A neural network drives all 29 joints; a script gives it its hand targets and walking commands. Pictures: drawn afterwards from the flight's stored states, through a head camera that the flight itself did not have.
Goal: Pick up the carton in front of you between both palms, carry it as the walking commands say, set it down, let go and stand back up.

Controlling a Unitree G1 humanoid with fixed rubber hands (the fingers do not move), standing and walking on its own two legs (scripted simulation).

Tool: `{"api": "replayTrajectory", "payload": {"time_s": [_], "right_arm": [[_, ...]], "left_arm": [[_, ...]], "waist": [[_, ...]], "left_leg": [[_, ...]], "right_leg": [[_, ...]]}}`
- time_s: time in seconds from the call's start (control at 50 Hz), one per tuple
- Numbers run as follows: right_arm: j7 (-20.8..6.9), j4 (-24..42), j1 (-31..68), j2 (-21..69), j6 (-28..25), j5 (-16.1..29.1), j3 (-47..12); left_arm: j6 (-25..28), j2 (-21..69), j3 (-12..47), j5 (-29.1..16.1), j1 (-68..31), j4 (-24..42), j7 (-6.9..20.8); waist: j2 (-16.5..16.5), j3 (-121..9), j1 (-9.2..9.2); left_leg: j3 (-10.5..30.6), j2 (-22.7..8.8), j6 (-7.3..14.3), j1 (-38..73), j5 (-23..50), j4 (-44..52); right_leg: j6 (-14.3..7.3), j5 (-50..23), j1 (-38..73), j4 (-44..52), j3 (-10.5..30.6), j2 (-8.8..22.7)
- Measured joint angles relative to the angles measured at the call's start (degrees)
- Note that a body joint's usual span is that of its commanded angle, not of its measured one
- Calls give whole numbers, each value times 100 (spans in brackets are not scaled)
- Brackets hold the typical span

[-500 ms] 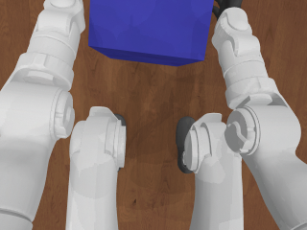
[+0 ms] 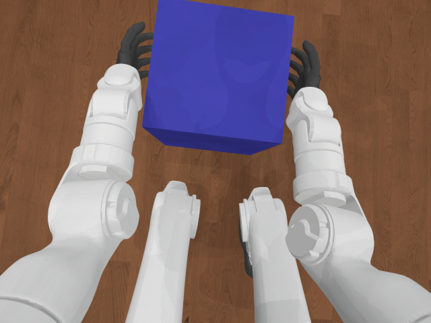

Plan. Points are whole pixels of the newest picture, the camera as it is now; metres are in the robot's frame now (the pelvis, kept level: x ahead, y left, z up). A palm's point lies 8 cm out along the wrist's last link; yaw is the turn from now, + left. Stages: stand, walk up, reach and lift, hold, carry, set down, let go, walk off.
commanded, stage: reach and lift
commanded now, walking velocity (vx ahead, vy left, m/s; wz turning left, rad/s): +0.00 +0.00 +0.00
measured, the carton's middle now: (215, 94) +0.50 +0.03 -0.14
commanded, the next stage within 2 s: none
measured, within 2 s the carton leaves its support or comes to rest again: neither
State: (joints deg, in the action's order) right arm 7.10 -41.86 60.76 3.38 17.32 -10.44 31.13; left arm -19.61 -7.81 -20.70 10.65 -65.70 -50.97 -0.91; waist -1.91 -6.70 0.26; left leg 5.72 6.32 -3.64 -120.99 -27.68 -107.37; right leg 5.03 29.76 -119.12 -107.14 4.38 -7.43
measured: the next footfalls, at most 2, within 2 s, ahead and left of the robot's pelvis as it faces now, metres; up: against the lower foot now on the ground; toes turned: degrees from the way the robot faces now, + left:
none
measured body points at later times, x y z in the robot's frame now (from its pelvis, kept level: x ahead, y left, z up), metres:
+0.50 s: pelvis +0.04 +0.00 +0.13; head +0.23 +0.02 +0.54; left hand +0.47 +0.17 +0.07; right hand +0.48 -0.13 +0.08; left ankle +0.12 +0.13 -0.42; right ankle +0.12 -0.13 -0.42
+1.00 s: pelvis +0.09 +0.00 +0.27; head +0.16 +0.01 +0.71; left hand +0.43 +0.16 +0.22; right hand +0.44 -0.14 +0.23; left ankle +0.12 +0.13 -0.42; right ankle +0.12 -0.13 -0.42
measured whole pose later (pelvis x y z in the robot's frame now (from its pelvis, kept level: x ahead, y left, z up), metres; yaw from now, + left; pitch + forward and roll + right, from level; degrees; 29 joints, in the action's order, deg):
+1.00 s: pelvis +0.09 +0.00 +0.27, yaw +2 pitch +17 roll +0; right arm 4.3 -33.2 21.7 8.6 16.7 -10.0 18.7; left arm -18.8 4.8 -15.9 10.1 -22.4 -35.0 -2.5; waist -0.9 -10.5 -0.3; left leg 8.1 4.3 -1.6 -46.7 -21.0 -50.7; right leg 1.4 22.3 -45.5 -50.8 8.0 -4.8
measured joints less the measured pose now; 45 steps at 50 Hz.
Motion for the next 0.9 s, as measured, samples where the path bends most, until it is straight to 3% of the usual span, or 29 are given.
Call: {"api": "replayTrajectory", "payload": {"time_s": [0.14,0.32,0.9], "right_arm": [[-69,377,-428,84,70,9,-148],[-58,732,-1257,164,82,297,-562],[-241,695,-3516,480,-190,98,-1106]], "left_arm": [[-45,263,-54,94,501,498,11],[-92,495,231,-209,1463,1095,-123],[202,1151,397,-83,3898,1365,-159]], "waist": [[-8,-247,-12],[-19,-458,-21],[88,-493,-39]], "left_leg": [[12,-25,14,499,17,577],[50,-50,35,1512,-78,1278],[211,-172,180,6415,455,4881]], "right_leg": [[4,-47,480,577,72,-35],[-72,24,1479,1278,121,-19],[-327,-536,6353,4856,332,202]]}}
